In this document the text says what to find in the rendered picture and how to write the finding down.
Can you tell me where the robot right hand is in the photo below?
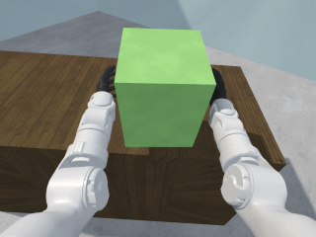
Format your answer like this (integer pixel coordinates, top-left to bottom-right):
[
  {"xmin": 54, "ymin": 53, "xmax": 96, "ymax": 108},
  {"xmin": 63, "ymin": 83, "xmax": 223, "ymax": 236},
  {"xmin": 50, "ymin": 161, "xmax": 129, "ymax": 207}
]
[{"xmin": 209, "ymin": 68, "xmax": 227, "ymax": 106}]

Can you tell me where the left robot forearm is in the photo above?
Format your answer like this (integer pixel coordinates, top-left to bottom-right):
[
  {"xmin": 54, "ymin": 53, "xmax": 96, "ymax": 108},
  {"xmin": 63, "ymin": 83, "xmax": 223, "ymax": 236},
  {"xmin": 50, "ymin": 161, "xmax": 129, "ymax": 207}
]
[{"xmin": 45, "ymin": 91, "xmax": 116, "ymax": 204}]

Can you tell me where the pedestal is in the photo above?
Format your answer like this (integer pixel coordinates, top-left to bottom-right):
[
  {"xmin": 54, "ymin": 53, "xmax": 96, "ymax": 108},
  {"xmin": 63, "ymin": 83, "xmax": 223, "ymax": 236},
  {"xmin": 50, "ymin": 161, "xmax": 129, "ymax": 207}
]
[{"xmin": 0, "ymin": 50, "xmax": 286, "ymax": 226}]

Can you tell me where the robot left hand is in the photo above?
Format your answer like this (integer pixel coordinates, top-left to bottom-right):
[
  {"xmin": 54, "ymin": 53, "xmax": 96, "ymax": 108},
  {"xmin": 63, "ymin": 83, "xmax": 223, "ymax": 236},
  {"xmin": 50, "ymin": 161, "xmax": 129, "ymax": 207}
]
[{"xmin": 95, "ymin": 65, "xmax": 117, "ymax": 98}]

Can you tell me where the right robot forearm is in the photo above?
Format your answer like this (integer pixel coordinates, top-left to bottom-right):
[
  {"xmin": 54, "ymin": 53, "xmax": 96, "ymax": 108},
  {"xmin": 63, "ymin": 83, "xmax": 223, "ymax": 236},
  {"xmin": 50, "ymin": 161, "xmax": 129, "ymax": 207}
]
[{"xmin": 208, "ymin": 98, "xmax": 274, "ymax": 173}]

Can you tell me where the robot right upper arm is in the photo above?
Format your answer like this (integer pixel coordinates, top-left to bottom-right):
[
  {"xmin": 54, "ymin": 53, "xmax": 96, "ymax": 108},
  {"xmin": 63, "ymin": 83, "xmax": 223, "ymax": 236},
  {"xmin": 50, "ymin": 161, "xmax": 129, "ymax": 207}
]
[{"xmin": 220, "ymin": 162, "xmax": 316, "ymax": 237}]

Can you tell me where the robot left upper arm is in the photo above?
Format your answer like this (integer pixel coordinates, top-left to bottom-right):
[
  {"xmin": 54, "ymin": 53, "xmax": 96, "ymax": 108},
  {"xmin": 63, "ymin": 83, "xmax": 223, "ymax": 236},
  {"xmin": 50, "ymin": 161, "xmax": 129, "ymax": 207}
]
[{"xmin": 0, "ymin": 166, "xmax": 110, "ymax": 237}]

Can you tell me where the carton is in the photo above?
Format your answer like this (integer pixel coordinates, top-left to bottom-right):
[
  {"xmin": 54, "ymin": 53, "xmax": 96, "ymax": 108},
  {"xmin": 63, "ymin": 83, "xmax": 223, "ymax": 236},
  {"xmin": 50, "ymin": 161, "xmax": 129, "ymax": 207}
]
[{"xmin": 114, "ymin": 28, "xmax": 216, "ymax": 147}]

